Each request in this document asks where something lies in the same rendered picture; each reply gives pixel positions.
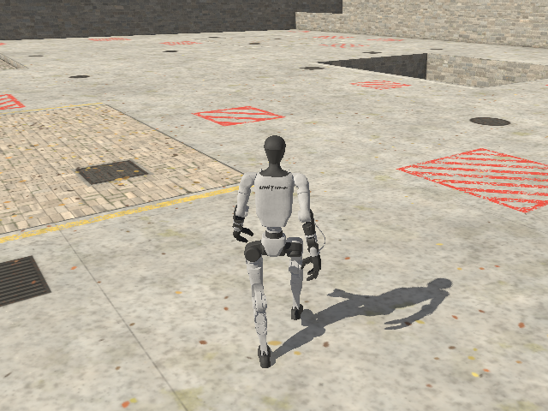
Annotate robot left thigh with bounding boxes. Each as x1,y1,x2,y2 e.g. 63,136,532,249
244,240,267,312

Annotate robot left forearm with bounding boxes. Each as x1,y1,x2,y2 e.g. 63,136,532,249
232,205,245,232

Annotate robot left upper arm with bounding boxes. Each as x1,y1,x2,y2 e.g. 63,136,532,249
235,172,257,217

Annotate robot right hand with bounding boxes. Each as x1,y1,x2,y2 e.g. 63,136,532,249
301,255,321,281

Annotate robot right thigh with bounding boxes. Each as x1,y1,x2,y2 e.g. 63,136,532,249
285,237,303,274

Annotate robot right upper arm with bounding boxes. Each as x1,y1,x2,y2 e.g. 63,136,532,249
292,173,311,223

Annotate robot left hand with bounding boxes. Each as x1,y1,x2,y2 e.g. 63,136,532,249
233,227,253,243

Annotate robot thigh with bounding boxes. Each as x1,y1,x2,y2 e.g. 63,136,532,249
244,240,267,312
285,237,303,274

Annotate robot right forearm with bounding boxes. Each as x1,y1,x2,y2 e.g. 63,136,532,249
302,209,320,257

